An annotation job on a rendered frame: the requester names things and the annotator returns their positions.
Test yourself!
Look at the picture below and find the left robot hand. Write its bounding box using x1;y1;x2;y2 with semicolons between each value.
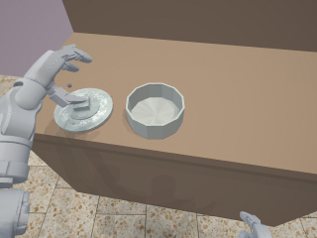
23;44;93;108

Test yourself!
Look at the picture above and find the table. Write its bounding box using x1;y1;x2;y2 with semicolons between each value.
31;0;317;227

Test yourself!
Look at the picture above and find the pot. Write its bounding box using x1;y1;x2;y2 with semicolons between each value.
125;82;185;140

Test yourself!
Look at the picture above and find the lid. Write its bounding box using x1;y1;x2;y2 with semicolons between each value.
53;87;113;133

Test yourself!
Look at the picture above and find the robot left upper arm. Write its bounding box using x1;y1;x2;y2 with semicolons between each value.
0;188;31;238

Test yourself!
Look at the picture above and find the left robot forearm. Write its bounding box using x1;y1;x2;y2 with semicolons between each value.
0;78;48;189

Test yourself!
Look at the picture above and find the right robot hand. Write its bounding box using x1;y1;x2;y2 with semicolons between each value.
236;211;272;238

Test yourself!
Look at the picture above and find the knob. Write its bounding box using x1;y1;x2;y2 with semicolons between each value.
73;95;90;112

